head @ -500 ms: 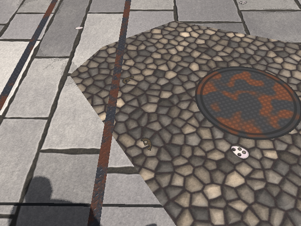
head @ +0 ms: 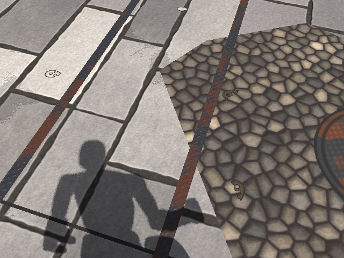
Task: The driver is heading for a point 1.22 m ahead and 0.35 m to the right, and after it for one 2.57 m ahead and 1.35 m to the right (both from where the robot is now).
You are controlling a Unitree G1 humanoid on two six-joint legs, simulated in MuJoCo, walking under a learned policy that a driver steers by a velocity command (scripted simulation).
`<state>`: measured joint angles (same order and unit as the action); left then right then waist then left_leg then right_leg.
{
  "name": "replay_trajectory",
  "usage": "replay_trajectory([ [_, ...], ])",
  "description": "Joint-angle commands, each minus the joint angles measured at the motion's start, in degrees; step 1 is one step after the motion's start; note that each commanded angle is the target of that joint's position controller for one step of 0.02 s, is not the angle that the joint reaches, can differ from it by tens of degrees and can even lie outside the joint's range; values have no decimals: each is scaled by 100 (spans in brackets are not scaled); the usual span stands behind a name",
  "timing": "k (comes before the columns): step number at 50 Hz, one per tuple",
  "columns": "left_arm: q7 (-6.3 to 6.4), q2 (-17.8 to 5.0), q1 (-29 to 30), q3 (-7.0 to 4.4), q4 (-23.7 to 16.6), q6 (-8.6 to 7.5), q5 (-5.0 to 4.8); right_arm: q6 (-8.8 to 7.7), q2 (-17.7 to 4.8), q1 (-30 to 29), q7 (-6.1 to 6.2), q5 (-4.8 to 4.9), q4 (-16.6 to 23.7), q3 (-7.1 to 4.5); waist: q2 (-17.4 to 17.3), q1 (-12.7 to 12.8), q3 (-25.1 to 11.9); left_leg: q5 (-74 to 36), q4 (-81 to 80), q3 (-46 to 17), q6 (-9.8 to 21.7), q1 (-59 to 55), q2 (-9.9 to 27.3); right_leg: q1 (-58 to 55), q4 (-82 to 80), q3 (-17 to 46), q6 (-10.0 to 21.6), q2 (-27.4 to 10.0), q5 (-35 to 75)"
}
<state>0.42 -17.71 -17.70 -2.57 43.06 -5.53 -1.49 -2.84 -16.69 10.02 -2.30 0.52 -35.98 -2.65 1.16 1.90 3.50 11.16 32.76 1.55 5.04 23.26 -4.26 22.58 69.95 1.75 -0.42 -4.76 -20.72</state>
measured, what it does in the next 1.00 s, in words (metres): walks ahead, turning right: right foot, then left foot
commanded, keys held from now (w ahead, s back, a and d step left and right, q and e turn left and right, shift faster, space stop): w+e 1.00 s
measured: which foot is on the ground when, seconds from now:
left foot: down 0.00-0.46, up 0.48-0.86, down 0.88-1.00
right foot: up 0.00-0.42, down 0.44-0.86, up 0.88-1.00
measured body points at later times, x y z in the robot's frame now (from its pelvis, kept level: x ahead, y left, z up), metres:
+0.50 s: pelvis +0.30 -0.03 -0.01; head +0.34 -0.03 +0.44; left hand +0.54 +0.17 -0.10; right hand +0.29 -0.32 -0.13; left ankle +0.11 +0.09 -0.64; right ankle +0.38 -0.12 -0.73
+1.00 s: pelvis +0.61 -0.04 +0.01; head +0.63 -0.03 +0.46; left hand +0.82 +0.17 -0.11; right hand +0.61 -0.35 -0.08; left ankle +0.70 +0.04 -0.73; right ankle +0.45 -0.12 -0.63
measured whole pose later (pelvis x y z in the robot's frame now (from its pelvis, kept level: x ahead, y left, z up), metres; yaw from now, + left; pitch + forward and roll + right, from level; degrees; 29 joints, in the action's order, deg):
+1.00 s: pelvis +0.61 -0.04 +0.01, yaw -30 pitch +1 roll +0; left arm 0.4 -17.9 -19.1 -3.5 39.5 -1.3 -1.5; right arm -5.6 -15.5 11.7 -0.5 -0.7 -38.7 -2.2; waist 2.3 0.6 0.5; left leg 11.5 30.4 0.9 0.9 20.3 -0.7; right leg 24.5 69.2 5.5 0.4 1.4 -22.1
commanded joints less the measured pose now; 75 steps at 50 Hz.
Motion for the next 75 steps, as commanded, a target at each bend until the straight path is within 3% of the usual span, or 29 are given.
replay_trajectory([
  [1, -4, -655, -237, -162, -305, 0, 19, -213, -550, 209, 23, -134, 208, -174, -585, -81, -732, -618, -2012, -1946, 932, -1420, 1581, 1224, -94, 321, 78, -509, 771],
  [5, 4, -423, 36, -124, -269, 205, 62, -387, -616, 393, 54, -108, -168, -197, -375, -107, -289, -1596, -2376, -944, 801, -1164, 1448, 1559, -798, 306, -74, -449, 1546],
  [10, -133, -257, 806, -82, -430, 85, 17, -382, -708, 549, 191, -113, -402, -182, -341, -428, -52, -1920, -2565, -76, 255, -1504, 1251, 1530, -2610, 221, 15, -48, 3130],
  [16, -411, -75, 1662, 22, -876, 28, 17, -156, -845, 1046, 306, -61, -779, -220, -193, -742, 193, -3083, -2188, 212, 126, -2981, 1673, 2153, -3604, -134, 254, 160, 2604],
  [21, -452, -593, 513, -226, -887, 91, 32, 127, -1173, 874, 518, -104, -662, -278, -694, 93, -873, -6921, 321, 501, -2, -3147, 1697, 223, -3635, -787, 820, 939, 1215],
  [22, -364, -901, -452, -380, -732, 102, 38, 98, -1178, 619, 526, -79, -549, -257, -467, 700, -1347, -5957, 1720, 635, -116, -2181, 1498, -1421, -4167, -294, 1130, 756, 1776],
  [23, -280, -1534, -992, -541, -641, 146, 49, -63, -520, 1197, 438, -248, -318, -48, 872, 454, -2105, -1247, 4044, 534, -523, 422, 621, -4033, -3844, 2156, 2099, -783, 1815],
  [24, -237, -1300, -1036, -473, -688, 124, 30, -307, -456, 1186, 279, -202, -263, 57, 914, 435, -2831, 2184, 5164, -617, -614, 1852, -170, -5021, -4753, 4682, 2767, -1516, 1008],
  [25, -183, -960, -863, -388, -707, 133, 76, -479, -851, 494, 156, 73, -73, -55, 374, 624, -2115, 1670, 5110, -1060, -450, 2408, 282, -4567, -5081, 3918, 2347, -1273, 602],
  [26, -158, -799, -424, -335, -785, 146, 74, -562, -833, 179, 116, 141, 91, -19, -63, 399, -1341, 1199, 4576, -961, -382, 2418, 555, -3598, -5228, 3178, 2111, -1089, 760],
  [27, -164, -672, -31, -288, -871, 158, 56, -573, -758, 126, 134, 19, 73, -17, -478, 101, -782, 1008, 3976, -817, -406, 2176, 729, -2661, -5387, 2672, 1946, -822, 1338],
  [29, -142, -531, 389, -228, -1003, 165, 131, -447, -770, 362, 157, -133, 35, -69, -192, -281, -444, 772, 3411, -729, -598, 1469, 925, -1518, -5666, 2102, 1883, -463, 2182],
  [35, 27, -889, 189, -349, -750, 224, 28, -309, -294, -433, 211, -161, 228, 136, 255, -17, -324, -1017, 810, -274, -1042, 421, 622, -140, -5578, 1020, 1444, 244, 2234],
  [39, 50, -894, -183, -365, -594, 303, -40, -373, -590, -761, 161, 2, 319, 10, 490, 131, -514, -1417, -139, -602, -955, 50, 453, -716, -5128, 1695, 1165, -13, 1209],
  [43, 30, -529, -71, -271, -654, 315, 35, -455, -939, 262, 197, -27, 112, -248, 574, -501, -831, -642, -485, -682, -428, -1329, 677, -789, -3811, 1934, 714, 108, 1009],
  [44, -1, -78, -232, -119, -742, 302, 132, -461, -1254, 1033, 241, -115, 68, -336, -259, -750, -1585, -14, -594, -1717, -90, -2625, 1709, -220, -2115, 1394, 482, 533, 60],
  [45, -22, 142, -989, -29, -965, 229, -48, -371, -1758, 1356, 195, -196, -119, -457, -2313, -338, -2063, 1636, -1431, -4663, 836, -3956, 2877, 1679, -269, 729, 202, 1086, -1519],
  [46, 7, -473, -890, -144, -790, 244, -133, -357, -1240, 1188, 166, -100, -25, -369, -1598, -498, -1640, 2959, -1729, -5060, 813, -3675, 2855, 2327, 526, 892, 103, 658, -1070],
  [47, 12, -765, -298, -235, -841, 282, -84, -332, -919, 950, 192, -63, 14, -282, -1032, -632, -1003, 2590, -1731, -4023, 579, -3101, 2612, 2444, 689, 756, 83, 471, -520],
  [48, 30, -740, 13, -247, -885, 315, 0, -310, -771, 704, 196, -109, 18, -226, -619, -573, -702, 1585, -1700, -3142, 442, -2505, 2338, 2217, 555, 624, 60, 280, -97],
  [51, -35, -503, 161, -260, -957, 368, -13, -333, -494, 502, 233, -142, -141, -156, -892, -378, -347, 99, -2008, -1709, 359, -1748, 1829, 1722, -33, 527, 42, -38, 425],
  [65, -327, -8, 2024, -11, -1404, 163, 15, -158, -1007, 1335, 193, 104, -1150, -254, -541, -725, 125, -1885, -2209, -308, 501, -2510, 1952, 1388, -3617, -222, 235, 185, 1723],
  [67, -350, -159, 1904, -74, -1413, 145, 38, -90, -1117, 1300, 216, 139, -1224, -278, -662, -510, -10, -2973, -1813, -224, 403, -2750, 2009, 932, -3887, -349, 436, 359, 1367],
  [69, -289, -523, 675, -291, -1050, 150, 99, -38, -1114, 1214, 253, 168, -1266, -247, -643, 225, -792, -4427, -373, 85, 176, -2396, 1706, -1053, -4316, -554, 747, 660, 1704],
  [70, -196, -856, -327, -426, -822, 186, 147, -70, -925, 1144, 264, 77, -1160, -150, -414, 668, -1491, -3215, 1029, 153, -23, -1196, 1477, -2854, -4049, 181, 1018, -32, 1889],
  [71, -132, -1429, -735, -521, -758, 209, 230, -163, -186, 1683, 213, -30, -944, 94, 1038, 397, -2337, 820, 3294, 163, -417, 1095, 475, -4823, -4364, 2906, 1873, -1716, 1073],
  [72, -113, -964, -792, -413, -775, 210, 199, -271, -610, 1483, 190, 86, -1064, -9, 866, 602, -2656, 2172, 4122, -834, -403, 1621, 395, -4646, -4979, 3838, 1975, -1958, 663],
  [73, -115, -727, -449, -312, -720, 184, 171, -303, -929, 1005, 171, 248, -871, -133, 700, 526, -1642, 1811, 4264, -845, -365, 2037, 668, -3889, -5107, 2830, 1698, -1735, 824],
  [75, -155, -355, 181, -211, -649, 119, 156, -269, -769, 623, 204, 154, -814, -136, 357, 142, -756, 976, 3700, -655, -402, 1786, 1072, -2486, -5487, 1558, 1393, -1208, 1390],
])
